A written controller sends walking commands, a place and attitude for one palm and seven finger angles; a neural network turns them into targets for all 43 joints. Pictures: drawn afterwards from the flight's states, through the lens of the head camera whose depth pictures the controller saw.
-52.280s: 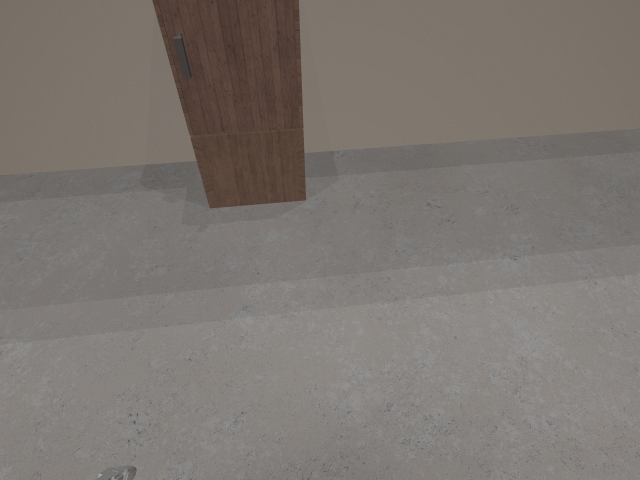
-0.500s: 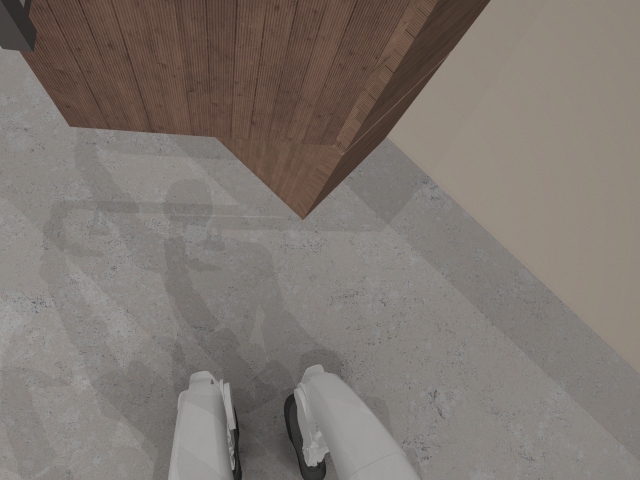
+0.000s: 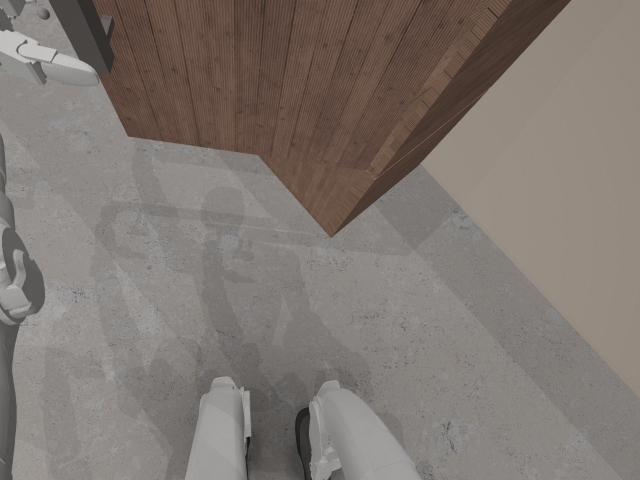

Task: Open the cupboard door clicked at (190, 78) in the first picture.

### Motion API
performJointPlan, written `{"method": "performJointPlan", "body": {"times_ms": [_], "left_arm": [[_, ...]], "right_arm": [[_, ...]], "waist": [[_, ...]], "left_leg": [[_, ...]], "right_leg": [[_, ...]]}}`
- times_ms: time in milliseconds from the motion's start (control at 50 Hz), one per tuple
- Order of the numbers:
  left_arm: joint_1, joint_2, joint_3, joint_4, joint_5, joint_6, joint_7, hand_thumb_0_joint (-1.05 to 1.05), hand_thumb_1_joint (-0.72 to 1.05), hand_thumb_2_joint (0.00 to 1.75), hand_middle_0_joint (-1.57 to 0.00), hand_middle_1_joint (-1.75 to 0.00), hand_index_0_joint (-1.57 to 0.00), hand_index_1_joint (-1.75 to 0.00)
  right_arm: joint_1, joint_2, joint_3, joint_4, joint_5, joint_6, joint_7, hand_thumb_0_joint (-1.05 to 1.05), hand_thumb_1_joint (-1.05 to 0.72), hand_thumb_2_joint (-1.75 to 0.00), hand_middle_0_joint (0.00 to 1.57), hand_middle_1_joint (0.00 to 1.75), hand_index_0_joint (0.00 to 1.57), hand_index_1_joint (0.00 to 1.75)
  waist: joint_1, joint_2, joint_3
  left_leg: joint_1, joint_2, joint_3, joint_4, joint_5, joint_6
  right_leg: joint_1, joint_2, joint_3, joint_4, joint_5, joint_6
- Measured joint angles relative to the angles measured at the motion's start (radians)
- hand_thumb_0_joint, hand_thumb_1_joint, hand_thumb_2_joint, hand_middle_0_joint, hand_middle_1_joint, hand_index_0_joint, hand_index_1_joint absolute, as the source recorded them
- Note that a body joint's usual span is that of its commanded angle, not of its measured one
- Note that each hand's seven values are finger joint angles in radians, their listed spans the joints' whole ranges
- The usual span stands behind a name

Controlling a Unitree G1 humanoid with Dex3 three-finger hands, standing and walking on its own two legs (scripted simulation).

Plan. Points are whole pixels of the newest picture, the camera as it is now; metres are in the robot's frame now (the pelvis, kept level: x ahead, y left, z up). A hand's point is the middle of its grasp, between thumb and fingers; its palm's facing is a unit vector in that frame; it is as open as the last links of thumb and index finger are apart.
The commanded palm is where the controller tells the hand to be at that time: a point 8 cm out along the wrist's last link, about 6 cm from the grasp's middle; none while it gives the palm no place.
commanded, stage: slide the fingers in behind the handle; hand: left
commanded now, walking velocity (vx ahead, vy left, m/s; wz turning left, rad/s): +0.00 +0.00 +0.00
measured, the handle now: out of the picture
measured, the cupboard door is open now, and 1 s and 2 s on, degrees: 45 58 58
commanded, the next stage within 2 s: draw the hand back to the body in 0.38 s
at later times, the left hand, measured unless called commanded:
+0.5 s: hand (44, 16) +0.58 +0.23 +0.08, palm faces -0.01 -1.00 +0.00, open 15.0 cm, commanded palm +0.57 +0.20 +0.08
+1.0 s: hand out of the picture +0.43 +0.22 +0.17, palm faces -0.13 -0.99 -0.05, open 14.5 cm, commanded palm +0.40 +0.27 +0.16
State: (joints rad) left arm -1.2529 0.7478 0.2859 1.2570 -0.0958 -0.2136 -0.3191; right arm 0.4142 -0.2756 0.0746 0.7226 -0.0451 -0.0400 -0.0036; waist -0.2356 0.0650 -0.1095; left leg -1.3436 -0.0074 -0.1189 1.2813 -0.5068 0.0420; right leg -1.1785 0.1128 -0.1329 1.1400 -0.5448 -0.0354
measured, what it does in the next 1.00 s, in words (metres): rises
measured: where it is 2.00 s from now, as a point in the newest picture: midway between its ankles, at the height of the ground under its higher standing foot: (275, 466)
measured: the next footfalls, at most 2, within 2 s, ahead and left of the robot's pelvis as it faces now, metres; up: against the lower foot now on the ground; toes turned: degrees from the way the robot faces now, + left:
none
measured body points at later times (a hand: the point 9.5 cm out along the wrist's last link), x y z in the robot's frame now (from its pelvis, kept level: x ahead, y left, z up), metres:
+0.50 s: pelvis +0.01 +0.00 +0.00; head +0.21 +0.05 +0.40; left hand +0.57 +0.29 +0.08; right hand -0.02 -0.26 -0.09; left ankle +0.02 +0.08 -0.62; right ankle -0.01 -0.11 -0.62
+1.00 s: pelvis +0.03 +0.01 +0.07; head +0.09 +0.03 +0.52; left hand +0.43 +0.27 +0.17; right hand +0.14 -0.26 -0.03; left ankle +0.02 +0.08 -0.62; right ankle -0.01 -0.11 -0.62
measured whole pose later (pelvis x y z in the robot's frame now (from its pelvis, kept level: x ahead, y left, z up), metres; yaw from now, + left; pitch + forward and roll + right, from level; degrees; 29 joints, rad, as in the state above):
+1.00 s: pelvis +0.03 +0.01 +0.07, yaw +4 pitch +16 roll -4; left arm -0.52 0.43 0.21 0.76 -0.25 -0.30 -0.41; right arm 0.31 -0.29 0.03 0.63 0.04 -0.03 -0.01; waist -0.09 0.05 -0.17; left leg -0.76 -0.04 -0.06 0.92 -0.44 0.06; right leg -0.62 0.08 -0.05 0.81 -0.48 -0.02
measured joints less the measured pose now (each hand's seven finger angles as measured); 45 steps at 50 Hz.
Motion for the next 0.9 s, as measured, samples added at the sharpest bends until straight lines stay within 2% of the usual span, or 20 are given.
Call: {"method": "performJointPlan", "body": {"times_ms": [380,540,600,660,760,840,900], "left_arm": [[0.024,-0.035,-0.007,0.01,-0.021,-0.039,0.001,-0.01,-0.5,0.3,-0.1,-1.12,-0.1,-1.14],[0.05,-0.053,-0.002,-0.023,-0.024,-0.036,0.004,-0.01,-0.5,0.3,-0.09,-1.11,-0.09,-1.13],[0.153,-0.078,0.023,-0.119,-0.03,-0.027,-0.001,-0.01,-0.5,0.3,-0.08,-1.1,-0.07,-1.12],[0.306,-0.125,0.034,-0.244,-0.053,-0.008,-0.007,-0.01,-0.5,0.3,-0.08,-1.09,-0.04,-1.1],[0.528,-0.209,0.006,-0.373,-0.078,0.025,-0.023,-0.01,-0.5,0.3,-0.1,-1.09,-0.04,-1.1],[0.644,-0.259,-0.034,-0.426,-0.113,-0.001,-0.027,-0.01,-0.5,0.3,-0.16,-1.12,-0.05,-1.1],[0.711,-0.29,-0.059,-0.48,-0.141,-0.055,-0.051,-0.01,-0.5,0.3,-0.2,-1.15,-0.08,-1.11]], "right_arm": [[-0.025,0.005,-0.011,0.01,0.0,-0.009,0.007,0.0,-0.91,-0.9,0.2,0.3,0.21,0.3],[-0.019,0.01,-0.018,0.008,0.0,-0.001,0.012,0.0,-0.91,-0.9,0.2,0.3,0.21,0.3],[-0.007,0.014,-0.031,-0.005,0.008,0.013,0.019,0.0,-0.91,-0.9,0.2,0.3,0.21,0.3],[0.011,0.018,-0.04,-0.02,0.024,0.024,0.026,0.0,-0.91,-0.9,0.2,0.3,0.21,0.3],[0.032,0.021,-0.039,-0.033,0.053,0.02,0.027,0.0,-0.91,-0.9,0.2,0.3,0.21,0.3],[0.014,0.016,-0.04,-0.036,0.067,0.001,0.014,0.01,-0.91,-0.9,0.2,0.3,0.21,0.3],[-0.02,0.006,-0.046,-0.046,0.074,-0.009,0.003,0.01,-0.91,-0.9,0.2,0.3,0.21,0.3]], "waist": [[0.023,0.006,-0.003],[0.029,0.007,-0.003],[0.041,0.014,-0.006],[0.064,0.019,-0.011],[0.103,0.016,-0.035],[0.12,0.004,-0.054],[0.131,-0.001,-0.061]], "left_leg": [[0.022,-0.006,0.005,-0.008,-0.009,0.002],[0.034,-0.008,0.006,-0.02,-0.005,0.004],[0.068,-0.004,0.013,-0.052,0.002,0.004],[0.143,-0.001,0.026,-0.114,0.015,0.007],[0.312,-0.004,0.037,-0.236,0.042,0.011],[0.434,-0.012,0.034,-0.303,0.053,0.012],[0.507,-0.018,0.035,-0.334,0.058,0.012]], "right_leg": [[0.02,-0.006,0.005,-0.003,-0.012,0.0],[0.033,-0.007,0.008,-0.017,-0.008,0.003],[0.066,-0.005,0.019,-0.052,0.005,0.005],[0.136,-0.003,0.038,-0.114,0.028,0.008],[0.292,-0.008,0.057,-0.222,0.079,0.008],[0.413,-0.016,0.06,-0.285,0.096,0.008],[0.485,-0.022,0.064,-0.313,0.098,0.007]]}}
